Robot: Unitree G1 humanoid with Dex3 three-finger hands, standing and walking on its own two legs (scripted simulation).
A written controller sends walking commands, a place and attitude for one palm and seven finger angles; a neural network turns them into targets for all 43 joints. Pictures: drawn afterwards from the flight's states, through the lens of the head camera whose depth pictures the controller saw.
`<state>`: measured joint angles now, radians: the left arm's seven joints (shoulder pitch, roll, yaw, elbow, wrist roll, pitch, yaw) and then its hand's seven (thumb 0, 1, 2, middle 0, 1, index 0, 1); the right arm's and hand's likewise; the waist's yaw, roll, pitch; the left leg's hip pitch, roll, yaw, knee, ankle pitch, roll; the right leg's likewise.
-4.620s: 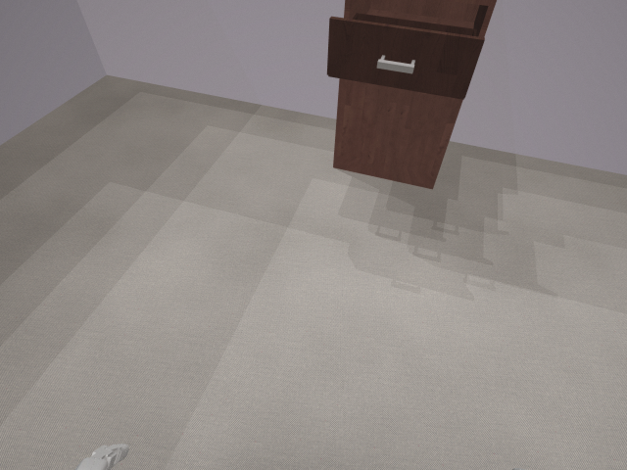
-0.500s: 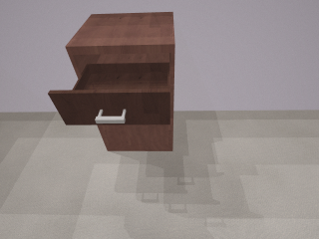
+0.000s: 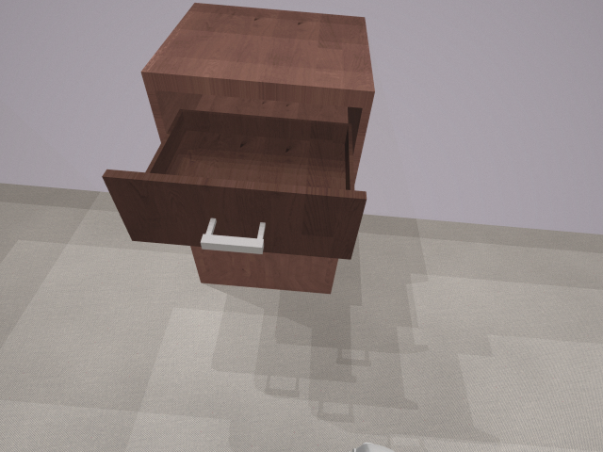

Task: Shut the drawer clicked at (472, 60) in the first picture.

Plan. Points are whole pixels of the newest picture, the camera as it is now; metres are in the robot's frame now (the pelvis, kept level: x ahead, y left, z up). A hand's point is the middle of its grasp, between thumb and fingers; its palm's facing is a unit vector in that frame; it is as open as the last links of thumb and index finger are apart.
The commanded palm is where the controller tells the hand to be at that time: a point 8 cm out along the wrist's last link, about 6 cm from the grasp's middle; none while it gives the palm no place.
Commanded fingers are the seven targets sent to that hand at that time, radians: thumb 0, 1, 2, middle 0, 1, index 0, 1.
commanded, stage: take the last steps up to it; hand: left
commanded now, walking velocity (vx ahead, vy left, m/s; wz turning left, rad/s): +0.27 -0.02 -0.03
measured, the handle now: (235, 235) +0.49 +0.16 -0.06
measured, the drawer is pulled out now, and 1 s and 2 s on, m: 0.29 0.29 0.29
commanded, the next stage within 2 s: come to a stop and stand still in 0.40 s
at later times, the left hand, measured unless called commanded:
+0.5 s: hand (216, 438) +0.17 +0.14 -0.17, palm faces +0.07 -0.98 -0.21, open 7.2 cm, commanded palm none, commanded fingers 0.00 0.90 0.90 -0.20 -0.30 -0.20 -0.30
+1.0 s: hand out of the picture +0.15 +0.17 -0.18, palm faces +0.02 -0.97 -0.23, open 7.3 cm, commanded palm none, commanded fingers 0.00 0.90 0.90 -0.20 -0.30 -0.20 -0.30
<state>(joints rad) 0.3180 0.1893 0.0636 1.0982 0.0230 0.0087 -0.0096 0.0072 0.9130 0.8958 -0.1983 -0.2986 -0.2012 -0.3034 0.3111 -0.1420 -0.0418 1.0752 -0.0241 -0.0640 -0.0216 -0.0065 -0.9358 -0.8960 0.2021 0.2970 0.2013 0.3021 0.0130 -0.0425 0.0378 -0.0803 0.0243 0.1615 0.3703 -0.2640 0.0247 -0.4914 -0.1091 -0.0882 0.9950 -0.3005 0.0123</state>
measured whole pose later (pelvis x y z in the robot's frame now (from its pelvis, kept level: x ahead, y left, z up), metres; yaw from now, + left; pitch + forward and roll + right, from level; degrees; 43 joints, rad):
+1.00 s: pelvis +0.14 -0.03 -0.01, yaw -2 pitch +0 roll +0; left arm 0.25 0.20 0.07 1.07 0.02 0.06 0.03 0.00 0.91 0.90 -0.20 -0.30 -0.20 -0.30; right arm 0.11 -0.14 -0.05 1.05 -0.02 0.01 -0.04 -0.01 -0.92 -0.90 0.20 0.30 0.20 0.30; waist 0.02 -0.02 0.09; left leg -0.31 0.06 0.16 0.45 -0.15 0.02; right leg -0.35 -0.04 -0.02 0.89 -0.47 0.02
